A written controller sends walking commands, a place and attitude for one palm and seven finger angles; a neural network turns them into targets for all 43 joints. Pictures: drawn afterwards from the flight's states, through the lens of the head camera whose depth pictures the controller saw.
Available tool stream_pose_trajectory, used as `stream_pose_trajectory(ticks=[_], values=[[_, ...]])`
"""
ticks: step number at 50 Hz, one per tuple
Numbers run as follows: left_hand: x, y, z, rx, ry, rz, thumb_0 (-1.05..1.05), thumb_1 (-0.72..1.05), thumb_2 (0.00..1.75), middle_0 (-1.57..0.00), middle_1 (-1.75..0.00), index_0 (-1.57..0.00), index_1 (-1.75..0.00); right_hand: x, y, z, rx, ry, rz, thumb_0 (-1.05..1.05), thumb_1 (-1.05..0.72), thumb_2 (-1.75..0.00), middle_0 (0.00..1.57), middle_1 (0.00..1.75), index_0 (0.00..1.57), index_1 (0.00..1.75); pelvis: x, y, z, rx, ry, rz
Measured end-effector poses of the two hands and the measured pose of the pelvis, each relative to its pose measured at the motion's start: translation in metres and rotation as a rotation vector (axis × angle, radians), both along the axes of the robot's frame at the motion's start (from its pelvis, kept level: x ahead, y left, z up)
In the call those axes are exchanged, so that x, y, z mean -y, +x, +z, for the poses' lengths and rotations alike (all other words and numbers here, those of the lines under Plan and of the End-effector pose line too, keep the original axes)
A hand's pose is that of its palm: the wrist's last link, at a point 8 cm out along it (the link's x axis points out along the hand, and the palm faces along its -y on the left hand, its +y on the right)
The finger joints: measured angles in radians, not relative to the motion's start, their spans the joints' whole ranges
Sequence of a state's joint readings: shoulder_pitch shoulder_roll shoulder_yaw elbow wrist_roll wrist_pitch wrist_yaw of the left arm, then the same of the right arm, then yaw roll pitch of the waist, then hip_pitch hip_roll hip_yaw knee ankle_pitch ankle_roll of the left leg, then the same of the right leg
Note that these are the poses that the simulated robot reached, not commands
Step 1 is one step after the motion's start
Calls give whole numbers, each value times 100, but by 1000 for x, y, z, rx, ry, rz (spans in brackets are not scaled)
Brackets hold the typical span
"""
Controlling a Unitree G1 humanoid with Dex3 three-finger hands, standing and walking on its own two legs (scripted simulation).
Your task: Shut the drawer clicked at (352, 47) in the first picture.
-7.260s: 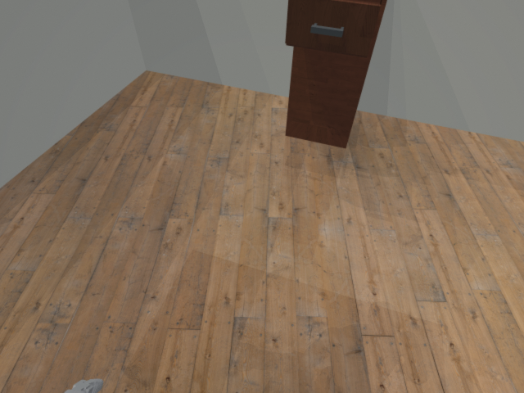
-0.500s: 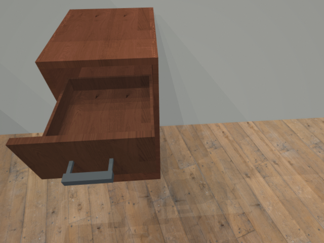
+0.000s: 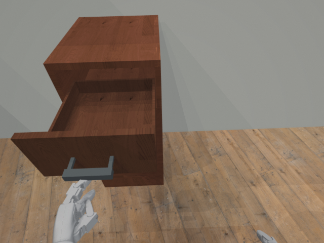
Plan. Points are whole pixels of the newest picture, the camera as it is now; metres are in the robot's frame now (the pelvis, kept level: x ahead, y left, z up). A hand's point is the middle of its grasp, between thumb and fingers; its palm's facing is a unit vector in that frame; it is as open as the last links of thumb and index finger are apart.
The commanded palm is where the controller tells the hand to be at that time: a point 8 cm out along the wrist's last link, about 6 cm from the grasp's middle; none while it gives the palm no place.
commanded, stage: raise the hand and make a fist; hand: left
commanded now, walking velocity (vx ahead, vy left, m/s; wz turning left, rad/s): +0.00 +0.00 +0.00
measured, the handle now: (90, 167) +0.31 +0.20 +0.03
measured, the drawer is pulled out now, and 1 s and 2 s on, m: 0.30 0.30 0.30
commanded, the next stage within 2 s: bring the fist close to the handle in 1.68 s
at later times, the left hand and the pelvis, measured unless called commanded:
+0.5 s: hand (96, 228) +0.16 +0.15 +0.03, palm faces +0.06 -1.00 -0.04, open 4.4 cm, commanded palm +0.11 +0.20 +0.04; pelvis +0.00 -0.02 -0.05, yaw +2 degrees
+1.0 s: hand (86, 220) +0.16 +0.15 +0.09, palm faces +0.10 -0.99 -0.06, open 3.1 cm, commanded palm +0.10 +0.20 +0.10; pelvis +0.02 +0.00 -0.03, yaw +1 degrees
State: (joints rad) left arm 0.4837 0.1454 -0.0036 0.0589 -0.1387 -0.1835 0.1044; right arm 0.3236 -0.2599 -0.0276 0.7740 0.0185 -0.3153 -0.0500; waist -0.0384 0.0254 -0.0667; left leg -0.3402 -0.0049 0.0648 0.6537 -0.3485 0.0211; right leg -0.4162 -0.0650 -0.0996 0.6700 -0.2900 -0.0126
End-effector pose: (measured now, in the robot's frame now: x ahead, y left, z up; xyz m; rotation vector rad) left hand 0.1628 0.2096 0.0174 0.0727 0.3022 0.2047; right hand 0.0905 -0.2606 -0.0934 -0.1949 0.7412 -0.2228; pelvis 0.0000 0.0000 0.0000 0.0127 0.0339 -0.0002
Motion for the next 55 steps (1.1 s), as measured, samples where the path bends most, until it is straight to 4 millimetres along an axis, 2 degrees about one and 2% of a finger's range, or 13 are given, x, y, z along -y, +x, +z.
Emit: stream_pose_trajectory(ticks=[3,5,7,10,13,17,22,28,33,37,41,49,55], values=[[8,-2,-17,101,-109,-7,3,94,90,-32,-43,-24,-40,13,47,21,170,-43,52,2,-92,-90,20,30,20,30,5,-3,-15,-55,6,-17],[14,-15,-26,166,-115,-58,2,93,90,-36,-47,-26,-43,16,75,33,251,-76,103,2,-92,-90,20,30,20,30,9,-4,-27,-89,6,-21],[17,-30,-26,232,-81,-101,2,92,90,-39,-51,-30,-48,15,100,38,310,-101,154,2,-92,-90,20,30,20,30,12,-5,-40,-115,1,-18],[13,-48,-20,287,-38,-95,2,91,90,-45,-57,-39,-55,5,130,36,352,-97,216,2,-91,-90,20,30,20,30,16,-5,-53,-132,-12,1],[6,-55,-14,293,-20,-54,2,91,90,-51,-63,-47,-62,-14,147,26,354,-55,259,1,-91,-90,20,30,20,30,18,-6,-60,-141,-27,24],[5,-48,-5,279,-22,-70,2,90,90,-59,-72,-57,-71,-42,147,8,313,28,286,1,-91,-90,20,30,20,30,20,-5,-60,-149,-41,41],[12,-29,7,244,-37,-150,2,90,90,-69,-83,-68,-83,-59,122,-12,215,113,243,1,-91,-90,21,30,20,30,20,0,-53,-149,-41,39],[5,-24,19,204,-25,-130,2,90,90,-81,-96,-81,-96,-46,89,-22,115,119,146,2,-90,-90,21,30,21,30,17,6,-43,-134,-33,27],[3,-30,32,214,-10,-117,2,90,90,-91,-107,-91,-107,-24,79,-17,100,62,107,2,-90,-90,21,30,20,30,13,10,-39,-125,-32,23],[6,-32,41,240,-12,-125,2,90,90,-99,-115,-99,-116,-13,84,-7,134,21,100,2,-91,-90,21,30,20,30,10,12,-37,-119,-33,22],[7,-31,50,260,-8,-128,2,90,90,-107,-124,-107,-124,-14,97,5,188,10,104,2,-91,-90,20,30,20,30,7,14,-36,-108,-33,20],[9,-29,72,300,5,-121,2,90,90,-123,-141,-123,-142,-42,127,25,298,58,170,2,-91,-90,20,30,20,30,3,20,-30,-79,-36,21],[7,-31,85,303,18,-116,2,90,90,-133,-152,-133,-153,-64,138,32,326,103,217,2,-91,-90,20,30,20,30,2,24,-24,-54,-37,24]])
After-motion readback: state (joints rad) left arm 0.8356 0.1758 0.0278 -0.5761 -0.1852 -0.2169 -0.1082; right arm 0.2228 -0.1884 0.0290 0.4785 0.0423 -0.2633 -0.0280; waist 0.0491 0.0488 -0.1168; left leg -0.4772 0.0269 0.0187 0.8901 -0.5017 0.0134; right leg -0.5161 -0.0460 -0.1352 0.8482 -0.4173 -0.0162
